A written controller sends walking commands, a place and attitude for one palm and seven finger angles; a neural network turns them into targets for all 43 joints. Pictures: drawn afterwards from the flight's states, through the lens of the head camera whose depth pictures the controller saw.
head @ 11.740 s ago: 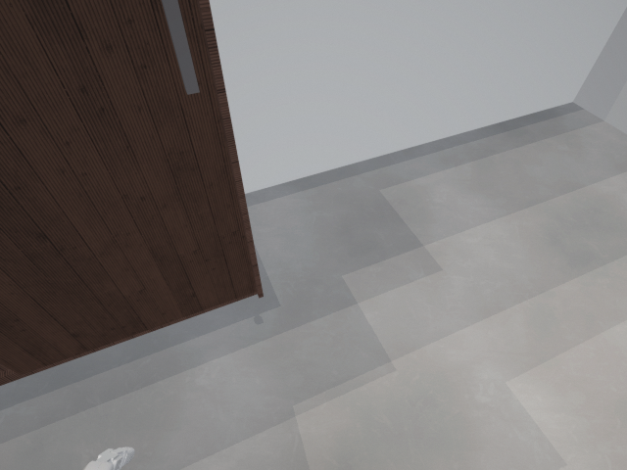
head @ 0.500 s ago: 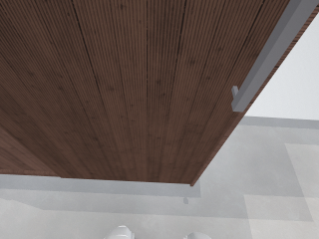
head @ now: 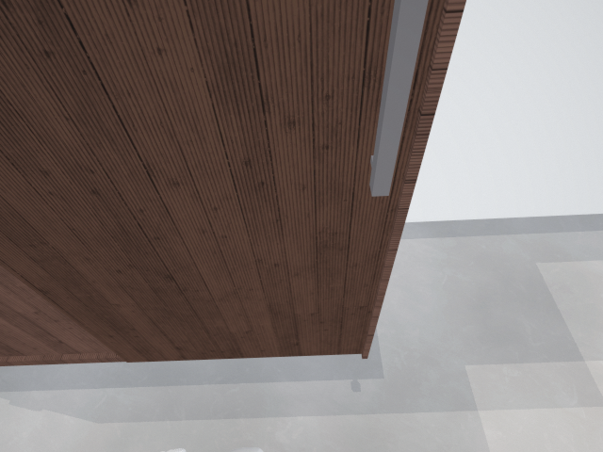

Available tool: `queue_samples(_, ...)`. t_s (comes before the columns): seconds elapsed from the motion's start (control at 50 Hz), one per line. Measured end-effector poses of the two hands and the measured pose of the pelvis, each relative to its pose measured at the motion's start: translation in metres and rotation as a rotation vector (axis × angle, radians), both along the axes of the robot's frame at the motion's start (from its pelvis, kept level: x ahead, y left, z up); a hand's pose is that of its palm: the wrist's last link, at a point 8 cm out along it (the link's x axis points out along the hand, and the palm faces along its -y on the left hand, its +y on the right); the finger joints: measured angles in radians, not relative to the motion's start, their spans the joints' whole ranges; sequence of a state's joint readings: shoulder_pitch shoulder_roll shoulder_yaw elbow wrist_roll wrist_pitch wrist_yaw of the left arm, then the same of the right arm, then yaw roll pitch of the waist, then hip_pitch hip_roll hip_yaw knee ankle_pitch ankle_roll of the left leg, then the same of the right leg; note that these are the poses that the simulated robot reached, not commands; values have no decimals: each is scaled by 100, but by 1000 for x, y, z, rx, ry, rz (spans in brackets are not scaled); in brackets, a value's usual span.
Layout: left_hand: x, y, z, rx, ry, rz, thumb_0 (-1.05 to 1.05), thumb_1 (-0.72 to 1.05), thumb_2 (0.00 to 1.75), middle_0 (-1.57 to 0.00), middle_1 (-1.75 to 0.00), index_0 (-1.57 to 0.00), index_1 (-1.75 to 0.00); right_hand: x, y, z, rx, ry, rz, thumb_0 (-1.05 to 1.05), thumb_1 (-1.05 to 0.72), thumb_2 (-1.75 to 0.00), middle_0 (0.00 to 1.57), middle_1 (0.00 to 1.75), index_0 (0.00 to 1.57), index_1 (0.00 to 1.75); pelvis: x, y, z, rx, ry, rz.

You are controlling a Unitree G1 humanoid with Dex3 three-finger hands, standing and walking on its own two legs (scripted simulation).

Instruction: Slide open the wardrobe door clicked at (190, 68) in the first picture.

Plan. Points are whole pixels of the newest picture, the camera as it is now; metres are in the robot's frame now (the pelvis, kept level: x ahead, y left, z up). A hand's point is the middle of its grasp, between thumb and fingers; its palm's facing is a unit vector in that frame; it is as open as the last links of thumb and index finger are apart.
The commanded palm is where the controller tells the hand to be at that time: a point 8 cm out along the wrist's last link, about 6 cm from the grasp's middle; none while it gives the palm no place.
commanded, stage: come to a stop and stand still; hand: right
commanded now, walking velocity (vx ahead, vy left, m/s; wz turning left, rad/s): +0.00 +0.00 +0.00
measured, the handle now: (390, 89) +0.46 -0.09 +0.24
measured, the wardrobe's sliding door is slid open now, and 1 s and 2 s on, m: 0.00 0.00 0.00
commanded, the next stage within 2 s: look again from close up in 0.76 s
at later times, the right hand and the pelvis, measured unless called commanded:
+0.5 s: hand out of the picture -0.03 -0.13 -0.18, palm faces +0.03 +0.99 -0.15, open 7.4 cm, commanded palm none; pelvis -0.03 +0.03 +0.00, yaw +0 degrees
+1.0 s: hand out of the picture -0.01 -0.15 -0.18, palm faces +0.02 +0.98 -0.20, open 7.4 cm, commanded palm none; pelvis -0.01 +0.02 -0.01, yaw +0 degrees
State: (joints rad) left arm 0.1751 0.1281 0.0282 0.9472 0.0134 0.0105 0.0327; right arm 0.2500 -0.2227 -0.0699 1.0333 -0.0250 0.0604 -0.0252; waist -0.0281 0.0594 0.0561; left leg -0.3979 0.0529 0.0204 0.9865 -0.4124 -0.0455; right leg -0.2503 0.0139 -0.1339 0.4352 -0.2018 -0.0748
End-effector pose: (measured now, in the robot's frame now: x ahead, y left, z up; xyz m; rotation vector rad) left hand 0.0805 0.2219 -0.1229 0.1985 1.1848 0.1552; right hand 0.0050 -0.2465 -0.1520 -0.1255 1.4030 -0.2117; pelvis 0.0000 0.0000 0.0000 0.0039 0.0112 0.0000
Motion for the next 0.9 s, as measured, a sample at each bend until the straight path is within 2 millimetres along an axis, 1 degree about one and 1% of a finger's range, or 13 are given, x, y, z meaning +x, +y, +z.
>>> queue_samples(0.06,-19,2,-5,-8,33,22,-1,92,89,-21,-30,-21,-30,-12,4,3,1,31,11,0,-91,-90,20,30,19,30,-4,0,1,-8,1,4)
queue_samples(0.18,-69,12,-23,-45,131,69,-1,92,89,-21,-30,-20,-30,-22,26,5,0,19,37,0,-91,-90,20,30,19,30,-16,8,-3,-30,-5,11)
queue_samples(0.24,-94,15,-25,-60,181,84,0,92,89,-20,-30,-20,-30,-26,39,9,14,4,44,0,-91,-90,20,30,19,30,-20,12,-1,-18,-19,4)
queue_samples(0.34,-131,14,-24,-76,245,109,0,92,89,-20,-30,-20,-30,-31,54,5,36,1,53,1,-92,-90,20,30,19,30,-23,21,1,-14,-40,7)
queue_samples(0.42,-154,12,-23,-86,297,123,0,91,89,-20,-30,-20,-30,-37,63,2,51,9,52,1,-92,-90,20,30,20,30,-25,26,1,-11,-45,6)
queue_samples(0.5,-168,8,-23,-96,334,130,0,91,89,-20,-30,-20,-30,-43,71,2,64,20,44,1,-92,-90,20,30,19,30,-27,30,1,-9,-43,4)
queue_samples(0.58,-172,5,-23,-105,349,133,0,91,89,-20,-30,-20,-30,-50,78,1,74,37,36,0,-91,-90,20,30,19,30,-27,32,1,-8,-40,4)
queue_samples(0.68,-164,3,-23,-111,336,129,0,90,89,-20,-30,-20,-30,-57,84,1,84,59,28,0,-91,-90,20,30,19,30,-25,34,1,-8,-35,6)
queue_samples(0.74,-153,4,-24,-112,313,118,0,90,89,-20,-30,-20,-30,-59,86,1,82,64,32,0,-91,-90,20,30,19,30,-24,34,0,-1,-29,8)
queue_samples(0.8,-135,7,-29,-110,258,100,0,90,89,-20,-30,-20,-30,-58,83,0,74,49,53,0,-91,-90,20,30,19,30,-23,30,-4,19,-20,3)
queue_samples(0.9,-112,14,-33,-78,188,74,2,92,89,-20,-30,-20,-30,-43,67,0,44,2,54,0,-91,-90,20,30,20,30,-17,22,-8,9,-26,-2)
